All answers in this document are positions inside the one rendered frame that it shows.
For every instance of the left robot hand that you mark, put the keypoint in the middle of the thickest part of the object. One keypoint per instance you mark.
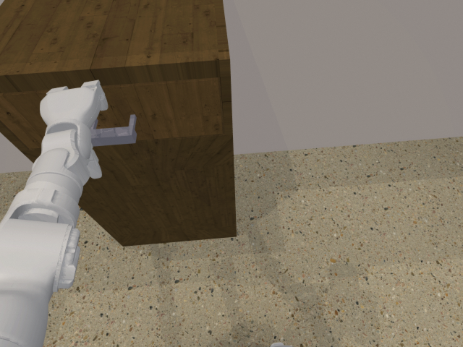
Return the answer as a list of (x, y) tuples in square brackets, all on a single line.
[(82, 104)]

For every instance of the robot left forearm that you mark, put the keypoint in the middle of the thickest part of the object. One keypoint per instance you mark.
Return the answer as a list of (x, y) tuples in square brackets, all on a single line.
[(55, 186)]

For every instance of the drawer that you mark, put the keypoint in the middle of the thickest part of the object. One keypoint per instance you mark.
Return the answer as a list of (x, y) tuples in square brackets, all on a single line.
[(179, 108)]

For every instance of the left robot upper arm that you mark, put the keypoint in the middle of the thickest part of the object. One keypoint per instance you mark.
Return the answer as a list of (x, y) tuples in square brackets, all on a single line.
[(36, 259)]

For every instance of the handle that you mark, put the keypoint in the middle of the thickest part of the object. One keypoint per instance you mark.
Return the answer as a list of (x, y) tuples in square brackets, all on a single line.
[(114, 136)]

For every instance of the cabinet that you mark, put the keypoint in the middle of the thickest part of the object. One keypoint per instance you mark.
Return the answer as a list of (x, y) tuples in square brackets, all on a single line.
[(152, 191)]

